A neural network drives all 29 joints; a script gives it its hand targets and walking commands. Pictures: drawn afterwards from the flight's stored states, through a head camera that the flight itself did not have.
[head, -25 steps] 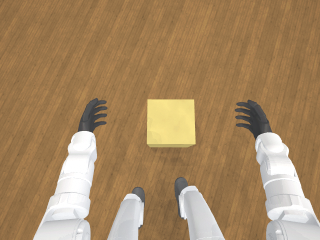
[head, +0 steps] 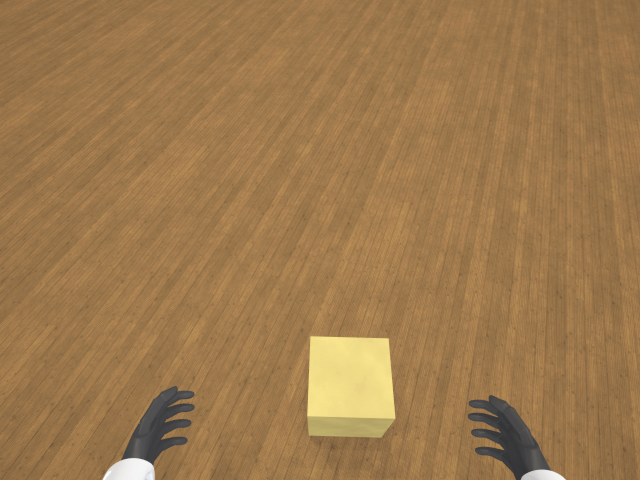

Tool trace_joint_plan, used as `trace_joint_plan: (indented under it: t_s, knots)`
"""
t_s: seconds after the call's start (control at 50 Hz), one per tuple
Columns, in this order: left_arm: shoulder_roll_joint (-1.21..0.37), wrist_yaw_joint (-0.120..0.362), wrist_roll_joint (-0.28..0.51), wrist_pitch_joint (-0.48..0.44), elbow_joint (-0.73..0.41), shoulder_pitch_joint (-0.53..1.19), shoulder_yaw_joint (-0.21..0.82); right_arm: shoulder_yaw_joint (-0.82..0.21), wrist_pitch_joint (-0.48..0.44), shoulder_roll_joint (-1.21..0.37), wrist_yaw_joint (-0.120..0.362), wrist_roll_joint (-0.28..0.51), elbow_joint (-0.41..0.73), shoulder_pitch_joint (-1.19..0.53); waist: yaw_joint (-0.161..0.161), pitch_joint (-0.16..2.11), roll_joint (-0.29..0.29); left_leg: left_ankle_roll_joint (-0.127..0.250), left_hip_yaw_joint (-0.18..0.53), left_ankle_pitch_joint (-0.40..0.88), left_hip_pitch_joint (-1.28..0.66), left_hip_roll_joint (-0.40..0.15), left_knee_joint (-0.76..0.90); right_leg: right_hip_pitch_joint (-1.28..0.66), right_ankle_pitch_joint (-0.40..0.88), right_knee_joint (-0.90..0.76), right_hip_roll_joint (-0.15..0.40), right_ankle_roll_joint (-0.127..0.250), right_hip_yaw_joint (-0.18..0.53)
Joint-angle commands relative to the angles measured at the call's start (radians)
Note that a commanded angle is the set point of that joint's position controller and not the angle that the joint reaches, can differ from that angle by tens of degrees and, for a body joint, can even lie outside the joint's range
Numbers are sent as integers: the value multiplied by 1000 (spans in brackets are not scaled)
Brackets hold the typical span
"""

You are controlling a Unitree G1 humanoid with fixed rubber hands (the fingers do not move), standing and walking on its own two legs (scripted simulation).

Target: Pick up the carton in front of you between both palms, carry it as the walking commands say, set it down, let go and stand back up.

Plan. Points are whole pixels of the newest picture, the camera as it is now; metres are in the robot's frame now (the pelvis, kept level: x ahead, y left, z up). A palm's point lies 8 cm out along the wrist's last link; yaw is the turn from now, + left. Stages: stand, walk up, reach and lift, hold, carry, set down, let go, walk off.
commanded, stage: let go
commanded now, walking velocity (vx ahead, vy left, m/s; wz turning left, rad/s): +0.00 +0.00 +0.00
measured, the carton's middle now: (347, 388) +0.41 -0.07 -0.65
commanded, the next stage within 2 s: stand in 0.44 s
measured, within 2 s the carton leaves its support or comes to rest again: neither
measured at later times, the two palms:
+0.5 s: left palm (133, 474) +0.16 +0.24 -0.08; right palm (540, 460) +0.16 -0.25 -0.07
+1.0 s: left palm out of the picture +0.13 +0.28 -0.09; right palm (569, 477) +0.15 -0.30 -0.10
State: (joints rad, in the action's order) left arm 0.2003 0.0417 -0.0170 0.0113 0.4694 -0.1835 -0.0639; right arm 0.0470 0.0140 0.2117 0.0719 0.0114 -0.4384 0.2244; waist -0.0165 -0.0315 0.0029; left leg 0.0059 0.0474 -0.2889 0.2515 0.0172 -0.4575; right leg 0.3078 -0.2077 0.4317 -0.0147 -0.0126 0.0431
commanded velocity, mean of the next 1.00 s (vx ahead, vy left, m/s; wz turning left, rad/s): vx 0.00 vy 0.00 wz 0.00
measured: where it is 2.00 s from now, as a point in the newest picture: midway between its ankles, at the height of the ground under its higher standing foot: outside the picture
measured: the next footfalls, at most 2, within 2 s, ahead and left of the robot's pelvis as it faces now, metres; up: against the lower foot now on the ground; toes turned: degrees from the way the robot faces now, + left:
none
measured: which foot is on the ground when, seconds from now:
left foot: down 0.00-1.00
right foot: down 0.00-1.00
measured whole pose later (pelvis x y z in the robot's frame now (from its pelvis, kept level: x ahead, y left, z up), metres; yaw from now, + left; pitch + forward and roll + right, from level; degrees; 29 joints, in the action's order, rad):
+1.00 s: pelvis +0.02 -0.01 +0.00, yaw +2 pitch -1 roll +0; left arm 0.32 -0.02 -0.04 0.00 0.80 -0.16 -0.04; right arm 0.03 0.01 0.34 -0.02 -0.04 -0.74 0.20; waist 0.00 -0.01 0.03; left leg -0.01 0.08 -0.34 0.13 0.01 -0.48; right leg 0.20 -0.29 0.49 -0.02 0.01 0.01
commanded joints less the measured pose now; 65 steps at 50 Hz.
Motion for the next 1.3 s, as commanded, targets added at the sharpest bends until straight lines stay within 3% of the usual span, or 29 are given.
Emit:
trace_joint_plan:
  t_s: [0.0, 0.16, 0.34, 0.36, 0.42, 0.44, 0.52, 0.64, 0.74, 0.98, 1.28]
  knots:
    - [76, 12, 6, 13, -113, 11, -6, 22, 16, 105, 2, -4, 108, -35, 12, 74, 40, -30, -17, 168, 20, 4, 128, -268, 158, -27, -41, -3, -42]
    - [83, 28, 12, 86, -137, 17, 3, 36, 97, 113, 7, -27, 107, -36, 4, -42, 21, -21, -16, 97, 26, -12, 156, -342, 120, -15, -50, -10, -60]
    - [93, 27, -3, 108, -140, 5, -8, 35, 112, 97, 3, -32, 119, -33, 17, -8, 19, -27, -28, 233, -58, 10, 106, -342, 199, -17, -42, -5, -43]
    - [95, 6, 14, 79, -84, -49, -12, 47, 163, 131, -25, -52, 172, -63, 12, 44, 4, -27, -22, 324, -110, 10, 73, -327, 188, 9, -68, -15, -52]
    - [95, -7, 11, 69, -110, -21, 1, 22, 183, 114, -46, -46, 160, -35, 14, 33, 14, -28, -21, 342, -100, 17, 57, -282, 208, 19, -64, -10, -45]
    - [233, -45, -22, 49, 30, 2, -35, 51, 114, 220, -82, -38, 13, -72, 32, 11, 39, -44, -7, 204, 6, -32, 9, -152, 173, 14, 40, -17, -24]
    - [215, -61, -32, 15, 83, 19, -27, 40, 35, 190, -86, -55, -45, -53, 17, 36, 11, -28, 27, 31, -27, -43, 15, -79, -15, -14, 58, 4, 33]
    - [234, -57, -25, -7, 160, 31, -20, 35, 4, 227, -85, -51, -117, -57, 17, 91, 3, -19, 51, 217, -68, -65, -1, -116, 169, 18, 67, 15, 32]
    - [258, -64, -25, -15, 210, 30, -19, 30, -8, 253, -93, -52, -171, -43, 16, 93, -6, -13, 65, 269, -82, -74, 1, -144, 223, 20, 76, 21, 39]
    - [283, -66, -19, -23, 285, 48, -12, 15, -19, 276, -101, -46, -248, -41, 21, 81, 3, -7, 76, 311, -91, -83, 24, -186, 266, 6, 88, 27, 48]
    - [302, -61, -12, -26, 371, 78, -1, 3, -30, 300, -102, -42, -323, -55, 23, 52, 5, -1, 91, 251, -93, -96, 82, -198, 199, -42, 99, 35, 67]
